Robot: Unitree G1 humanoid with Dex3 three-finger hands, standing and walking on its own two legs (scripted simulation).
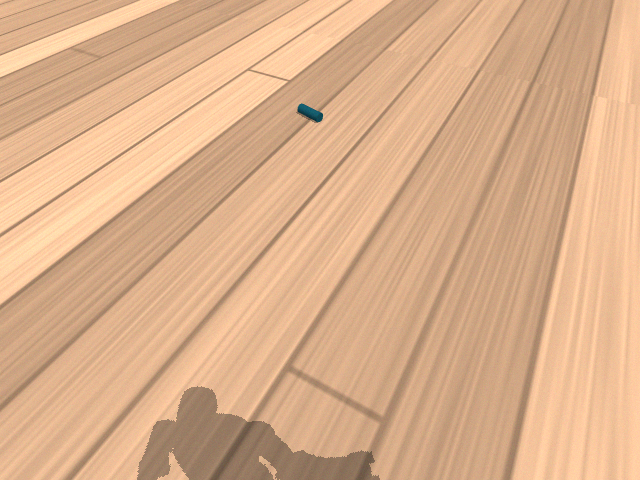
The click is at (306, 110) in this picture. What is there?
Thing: lying can
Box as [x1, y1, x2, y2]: [298, 104, 322, 121]
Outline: 298,106 298,111 316,121 320,121 322,118 322,114 320,112 303,104 300,104
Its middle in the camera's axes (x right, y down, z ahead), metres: -0.05 -0.78 +2.31
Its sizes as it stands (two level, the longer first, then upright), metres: 0.157 0.056 0.056
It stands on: the floor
